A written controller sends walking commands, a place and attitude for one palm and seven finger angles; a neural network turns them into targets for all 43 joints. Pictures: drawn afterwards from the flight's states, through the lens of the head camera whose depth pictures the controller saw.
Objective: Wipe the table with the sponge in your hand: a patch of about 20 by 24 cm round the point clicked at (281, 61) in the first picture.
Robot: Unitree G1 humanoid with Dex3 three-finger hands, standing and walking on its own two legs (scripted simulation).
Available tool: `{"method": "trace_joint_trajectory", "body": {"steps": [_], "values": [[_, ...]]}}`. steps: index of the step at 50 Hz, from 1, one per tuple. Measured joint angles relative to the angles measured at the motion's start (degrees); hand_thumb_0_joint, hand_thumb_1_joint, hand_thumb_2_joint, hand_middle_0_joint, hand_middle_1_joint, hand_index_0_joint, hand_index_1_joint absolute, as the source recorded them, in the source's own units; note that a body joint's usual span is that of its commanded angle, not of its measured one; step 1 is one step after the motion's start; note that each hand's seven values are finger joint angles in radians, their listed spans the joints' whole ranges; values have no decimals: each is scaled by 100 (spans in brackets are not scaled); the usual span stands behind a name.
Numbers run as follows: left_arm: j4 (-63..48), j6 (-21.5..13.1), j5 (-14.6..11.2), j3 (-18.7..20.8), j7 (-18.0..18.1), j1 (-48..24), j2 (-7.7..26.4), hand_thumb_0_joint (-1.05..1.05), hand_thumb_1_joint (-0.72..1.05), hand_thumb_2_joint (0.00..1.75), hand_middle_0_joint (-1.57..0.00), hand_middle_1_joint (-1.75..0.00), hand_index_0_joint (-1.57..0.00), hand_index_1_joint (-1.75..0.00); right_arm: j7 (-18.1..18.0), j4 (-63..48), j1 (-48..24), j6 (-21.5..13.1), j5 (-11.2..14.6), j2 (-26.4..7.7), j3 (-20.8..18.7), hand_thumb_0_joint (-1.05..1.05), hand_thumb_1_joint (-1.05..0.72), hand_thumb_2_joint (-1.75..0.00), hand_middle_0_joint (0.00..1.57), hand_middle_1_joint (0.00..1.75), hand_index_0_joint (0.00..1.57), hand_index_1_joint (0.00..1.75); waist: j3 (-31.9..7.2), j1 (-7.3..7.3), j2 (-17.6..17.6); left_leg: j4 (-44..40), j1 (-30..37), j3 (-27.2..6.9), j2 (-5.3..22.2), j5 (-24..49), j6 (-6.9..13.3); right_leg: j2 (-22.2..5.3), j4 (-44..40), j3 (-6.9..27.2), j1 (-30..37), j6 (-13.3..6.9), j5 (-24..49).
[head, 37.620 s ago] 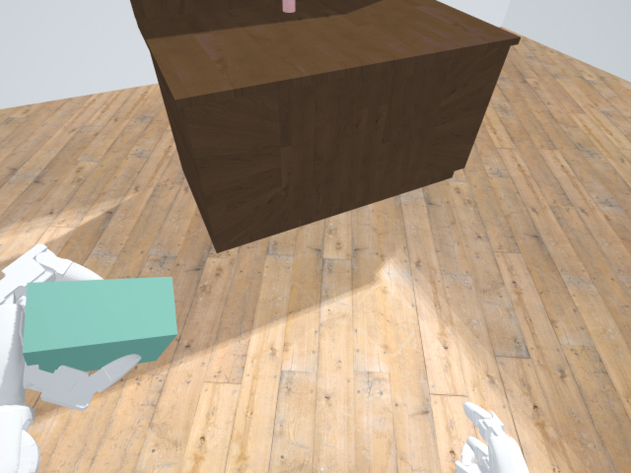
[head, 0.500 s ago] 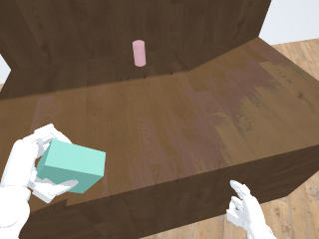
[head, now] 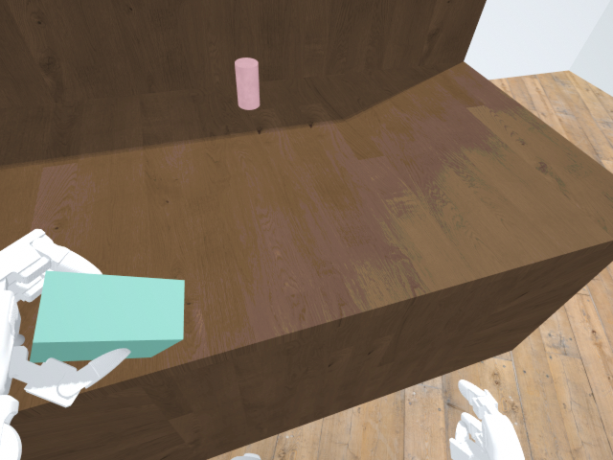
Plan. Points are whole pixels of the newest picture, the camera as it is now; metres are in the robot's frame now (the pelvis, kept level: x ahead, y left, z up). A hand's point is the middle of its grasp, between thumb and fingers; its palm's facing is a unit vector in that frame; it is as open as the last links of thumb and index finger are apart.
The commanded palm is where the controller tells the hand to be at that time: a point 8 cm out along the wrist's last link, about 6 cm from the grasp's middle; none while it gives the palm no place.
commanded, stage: step back with the hand held close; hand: left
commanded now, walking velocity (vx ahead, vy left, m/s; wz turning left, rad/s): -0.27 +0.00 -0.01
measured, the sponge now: (127, 321) +0.22 +0.20 +0.14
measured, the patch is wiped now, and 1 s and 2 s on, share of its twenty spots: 1.00 1.00 1.00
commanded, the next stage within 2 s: stop stepping back and stand still in 0.78 s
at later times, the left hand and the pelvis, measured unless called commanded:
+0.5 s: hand (23, 379) +0.15 +0.24 +0.18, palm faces +0.41 -0.81 -0.42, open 10.0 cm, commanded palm +0.09 +0.27 +0.20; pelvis -0.07 -0.01 -0.02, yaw +1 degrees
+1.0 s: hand out of the picture +0.01 +0.21 +0.18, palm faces +0.33 -0.85 -0.41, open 10.0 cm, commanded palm -0.05 +0.26 +0.20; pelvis -0.21 -0.02 +0.00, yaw -1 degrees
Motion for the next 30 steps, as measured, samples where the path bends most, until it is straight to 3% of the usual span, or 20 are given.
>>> {"method": "trace_joint_trajectory", "body": {"steps": [7,11,14,19,21,24,26,28,30], "values": [[-208,-312,105,313,23,-185,221,-1,-53,108,-74,-138,-77,-134,68,-87,-137,-191,-64,77,30,1,-90,-90,21,30,21,30,108,127,55,241,-220,-153,75,-148,-22,115,95,-127,-108,-67,72],[-107,-314,28,263,81,-310,62,-1,-53,108,-74,-138,-77,-134,72,-3,-181,-156,-67,57,35,1,-90,-90,21,30,21,30,65,205,53,449,-337,-102,61,-695,-19,79,210,-115,-215,-103,72],[-86,-258,6,64,95,-445,-73,-1,-53,108,-74,-138,-77,-134,68,70,-233,-81,-55,5,10,1,-90,-90,21,30,21,30,115,186,19,596,-414,-23,53,-863,-19,19,371,-103,-297,-78,51],[-206,-181,23,2,77,-532,33,-1,-53,108,-74,-138,-77,-134,70,-6,-280,35,-37,-5,-28,1,-91,-90,21,30,21,30,258,44,-94,542,-517,106,88,-165,-1,-24,679,-63,-510,-29,-49],[-278,-182,81,169,89,-483,166,-1,-53,108,-74,-138,-77,-134,107,-64,-291,-19,-81,59,-61,1,-91,-90,21,30,21,30,330,-5,-69,466,-561,108,173,330,16,154,1310,61,-709,-36,-629],[-281,-238,124,395,102,-515,323,-1,-53,108,-74,-138,-77,-134,212,-4,-244,-120,-117,238,-116,1,-91,-90,21,30,21,30,381,11,-104,341,-589,104,240,470,-40,374,2166,192,-705,-53,-1082],[-284,-293,72,513,121,-503,312,-1,-53,108,-74,-138,-77,-134,280,50,-162,-194,-115,306,-96,1,-91,-90,21,30,21,30,343,59,-105,166,-602,122,284,592,-93,418,1836,172,-372,-84,-1164],[-303,-351,15,571,139,-468,228,-1,-53,108,-74,-138,-77,-134,318,74,-89,-250,-114,313,-47,1,-91,-90,21,30,21,30,296,113,-57,69,-666,149,333,723,-157,419,947,155,112,-176,-956],[-213,-422,31,375,94,-544,-20,-1,-53,108,-74,-138,-77,-134,327,218,-100,-248,-99,218,-64,1,-91,-90,21,30,21,30,446,49,351,410,-737,-94,455,136,-171,627,540,-65,361,-295,-666]]}}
